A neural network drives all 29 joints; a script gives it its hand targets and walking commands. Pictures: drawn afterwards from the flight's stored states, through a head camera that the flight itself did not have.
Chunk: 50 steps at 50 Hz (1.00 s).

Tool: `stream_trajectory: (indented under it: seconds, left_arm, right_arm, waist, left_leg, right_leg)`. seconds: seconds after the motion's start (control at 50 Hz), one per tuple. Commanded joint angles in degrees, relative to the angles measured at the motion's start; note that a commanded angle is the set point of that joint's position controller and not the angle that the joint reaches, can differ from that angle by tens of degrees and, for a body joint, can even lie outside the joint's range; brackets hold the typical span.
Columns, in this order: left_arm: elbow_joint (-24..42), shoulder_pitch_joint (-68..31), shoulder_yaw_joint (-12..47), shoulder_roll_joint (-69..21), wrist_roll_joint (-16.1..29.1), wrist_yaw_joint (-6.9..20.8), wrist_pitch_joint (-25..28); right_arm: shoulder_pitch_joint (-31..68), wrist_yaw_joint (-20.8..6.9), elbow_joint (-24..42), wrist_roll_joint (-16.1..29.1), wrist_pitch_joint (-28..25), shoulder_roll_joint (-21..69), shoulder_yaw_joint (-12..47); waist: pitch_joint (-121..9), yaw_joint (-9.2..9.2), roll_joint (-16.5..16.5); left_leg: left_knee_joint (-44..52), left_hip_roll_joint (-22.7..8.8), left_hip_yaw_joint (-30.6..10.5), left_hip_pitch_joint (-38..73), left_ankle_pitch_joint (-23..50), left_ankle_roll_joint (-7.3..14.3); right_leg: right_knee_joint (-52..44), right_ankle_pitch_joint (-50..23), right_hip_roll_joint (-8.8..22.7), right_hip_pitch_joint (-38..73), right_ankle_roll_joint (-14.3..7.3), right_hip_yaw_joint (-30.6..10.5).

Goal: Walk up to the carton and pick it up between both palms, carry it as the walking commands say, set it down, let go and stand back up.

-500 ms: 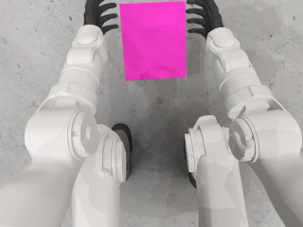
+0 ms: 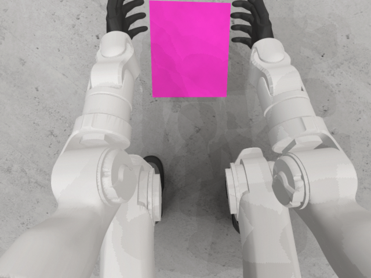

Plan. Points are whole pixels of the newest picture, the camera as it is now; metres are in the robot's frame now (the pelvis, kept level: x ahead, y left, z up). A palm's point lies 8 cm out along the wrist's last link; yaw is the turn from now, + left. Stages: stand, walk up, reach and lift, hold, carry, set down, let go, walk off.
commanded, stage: reach and lift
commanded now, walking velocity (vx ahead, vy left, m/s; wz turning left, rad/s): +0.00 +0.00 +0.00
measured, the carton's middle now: (186, 56) +0.52 +0.02 -0.25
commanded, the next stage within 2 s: none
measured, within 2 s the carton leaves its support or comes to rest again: neither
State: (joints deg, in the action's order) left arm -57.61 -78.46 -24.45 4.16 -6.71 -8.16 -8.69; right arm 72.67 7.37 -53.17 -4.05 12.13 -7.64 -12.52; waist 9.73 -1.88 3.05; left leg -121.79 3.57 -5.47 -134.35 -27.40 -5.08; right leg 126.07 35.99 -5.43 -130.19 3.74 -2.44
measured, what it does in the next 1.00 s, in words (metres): rises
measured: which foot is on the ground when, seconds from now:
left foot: down 0.00-1.00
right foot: down 0.00-1.00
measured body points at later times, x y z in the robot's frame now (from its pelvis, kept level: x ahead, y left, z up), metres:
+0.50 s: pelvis +0.00 +0.00 +0.03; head +0.33 +0.00 +0.34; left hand +0.52 +0.13 -0.10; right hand +0.53 -0.11 -0.11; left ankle +0.13 +0.14 -0.34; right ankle +0.10 -0.13 -0.34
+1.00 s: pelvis +0.00 +0.01 +0.07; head +0.29 +0.01 +0.41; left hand +0.50 +0.14 -0.02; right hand +0.51 -0.10 -0.03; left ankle +0.13 +0.14 -0.34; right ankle +0.10 -0.13 -0.34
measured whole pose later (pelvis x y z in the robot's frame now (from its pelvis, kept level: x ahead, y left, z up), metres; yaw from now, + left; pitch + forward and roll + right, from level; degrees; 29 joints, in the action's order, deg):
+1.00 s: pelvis +0.00 +0.01 +0.07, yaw +0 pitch +43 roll -2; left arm -37.8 -61.7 -29.5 -7.4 -15.7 -11.7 -14.9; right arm 63.3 9.2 -44.9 -11.0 16.9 1.1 -19.3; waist -3.5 -0.9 0.8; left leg -108.9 3.8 -5.6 -125.5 -26.2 -4.3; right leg 112.3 33.7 -4.9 -121.5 3.8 -3.1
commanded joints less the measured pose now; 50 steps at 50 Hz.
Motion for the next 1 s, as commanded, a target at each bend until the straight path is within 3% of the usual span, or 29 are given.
stream_trajectory:
  seconds: [0.0,0.18,0.36,0.48,0.74,0.98]
  left_arm:
    - [-0.8,-18.0,18.3,-59.0,2.9,15.3,-2.2]
    - [3.7,-19.1,21.0,-59.8,1.6,15.5,-3.0]
    - [10.2,-20.1,26.5,-62.0,2.4,14.7,-3.4]
    - [12.5,-19.4,28.4,-63.8,1.4,14.3,-4.6]
    - [11.0,-17.7,25.7,-66.9,-1.9,14.0,-6.4]
    - [11.5,-15.1,26.3,-69.9,-2.3,13.6,-7.5]
  right_arm:
    - [42.7,-14.9,15.2,4.6,-4.9,52.4,19.9]
    - [39.7,-14.7,13.2,2.9,-3.9,54.9,18.8]
    - [38.0,-13.9,15.7,4.0,-3.4,58.5,21.5]
    - [35.6,-13.7,15.4,3.8,-2.1,61.3,22.2]
    - [34.0,-14.0,13.4,1.3,-0.6,62.8,19.2]
    - [31.7,-14.5,14.7,1.0,0.6,65.6,19.9]
  waist:
    - [-66.9,1.31,-7.0]
    - [-67.6,1.24,-5.9]
    - [-76.3,0.94,-4.8]
    - [-77.5,0.7,-3.7]
    - [-74.9,1.32,-2.6]
    - [-78.6,1.64,-2.6]
  left_leg:
    - [5.4,6.4,10.8,40.9,14.8,4.0]
    - [7.6,6.4,10.9,41.7,15.3,3.5]
    - [9.4,6.6,11.2,47.2,18.4,2.8]
    - [11.8,6.9,11.3,48.4,16.8,2.6]
    - [17.2,7.4,11.2,48.5,11.8,2.7]
    - [20.5,7.9,10.9,52.2,12.6,2.5]
  right_leg:
    - [-15.3,-15.4,-4.8,28.2,-1.3,7.8]
    - [-17.0,-16.3,-5.4,28.9,-1.5,7.6]
    - [-18.0,-19.6,-6.0,33.5,-1.4,7.9]
    - [-19.8,-18.1,-6.3,33.9,-1.4,7.9]
    - [-24.4,-13.1,-6.5,32.3,-1.9,7.7]
    - [-27.5,-13.9,-6.6,35.7,-2.0,7.5]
